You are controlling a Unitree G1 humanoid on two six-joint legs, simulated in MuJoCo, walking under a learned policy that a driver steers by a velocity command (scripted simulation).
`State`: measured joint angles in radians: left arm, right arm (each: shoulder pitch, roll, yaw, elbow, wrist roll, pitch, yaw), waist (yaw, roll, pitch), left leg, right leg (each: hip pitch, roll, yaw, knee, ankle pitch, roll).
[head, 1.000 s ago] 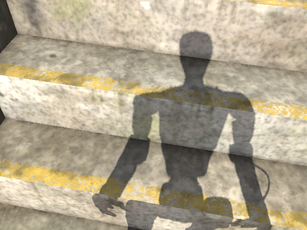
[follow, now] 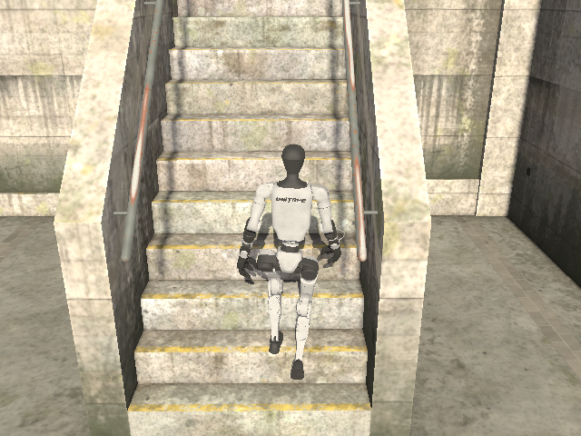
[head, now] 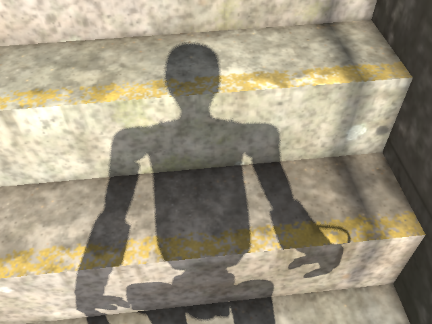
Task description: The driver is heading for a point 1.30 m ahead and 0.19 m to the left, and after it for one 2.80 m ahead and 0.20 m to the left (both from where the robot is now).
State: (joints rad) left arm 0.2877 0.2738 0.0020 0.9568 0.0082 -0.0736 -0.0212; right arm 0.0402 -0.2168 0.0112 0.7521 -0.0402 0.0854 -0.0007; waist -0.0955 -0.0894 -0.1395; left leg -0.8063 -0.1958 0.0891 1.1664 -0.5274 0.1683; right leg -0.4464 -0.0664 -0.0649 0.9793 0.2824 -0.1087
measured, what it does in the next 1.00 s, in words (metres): climbs, turning left: right foot 0.28 m higher, then right foot 0.04 m higher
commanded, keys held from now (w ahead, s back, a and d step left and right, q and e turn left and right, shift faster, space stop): w+q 0.68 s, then w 0.32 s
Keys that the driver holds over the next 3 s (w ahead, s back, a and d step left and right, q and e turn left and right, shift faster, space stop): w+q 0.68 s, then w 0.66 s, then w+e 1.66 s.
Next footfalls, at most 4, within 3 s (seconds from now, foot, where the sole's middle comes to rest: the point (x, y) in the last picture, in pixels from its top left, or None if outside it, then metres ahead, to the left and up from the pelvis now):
0.16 right None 0.15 -0.18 -0.39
0.34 right None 0.11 -0.19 -0.63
0.60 left None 0.30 0.04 -0.46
0.90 right None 0.29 -0.27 -0.45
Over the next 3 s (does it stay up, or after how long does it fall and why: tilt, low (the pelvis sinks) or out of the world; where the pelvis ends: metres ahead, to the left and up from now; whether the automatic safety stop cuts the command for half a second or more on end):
stays up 0.81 0.39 0.79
